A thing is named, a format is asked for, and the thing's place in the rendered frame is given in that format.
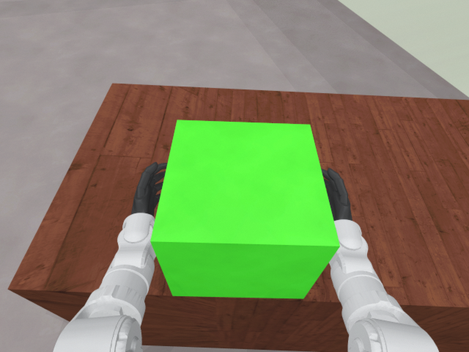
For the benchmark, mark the right robot hand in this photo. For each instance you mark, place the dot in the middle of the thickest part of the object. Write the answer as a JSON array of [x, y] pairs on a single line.
[[337, 195]]

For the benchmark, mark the pedestal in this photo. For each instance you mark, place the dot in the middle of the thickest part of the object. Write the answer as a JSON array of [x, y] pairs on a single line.
[[405, 165]]

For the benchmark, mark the right robot upper arm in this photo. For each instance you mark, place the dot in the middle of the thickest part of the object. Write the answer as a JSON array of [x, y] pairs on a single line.
[[374, 335]]

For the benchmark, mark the left robot upper arm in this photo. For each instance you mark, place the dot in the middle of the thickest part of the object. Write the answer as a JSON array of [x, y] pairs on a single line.
[[120, 333]]

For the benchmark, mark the robot left forearm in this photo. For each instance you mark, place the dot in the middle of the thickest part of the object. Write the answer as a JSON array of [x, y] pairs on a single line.
[[127, 280]]

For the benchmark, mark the carton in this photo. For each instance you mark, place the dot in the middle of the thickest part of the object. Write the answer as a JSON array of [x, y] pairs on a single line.
[[243, 211]]

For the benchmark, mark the left robot hand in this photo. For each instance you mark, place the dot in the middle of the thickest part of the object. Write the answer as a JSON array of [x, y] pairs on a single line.
[[145, 199]]

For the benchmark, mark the robot right forearm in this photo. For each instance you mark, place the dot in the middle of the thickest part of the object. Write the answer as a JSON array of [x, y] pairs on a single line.
[[357, 285]]

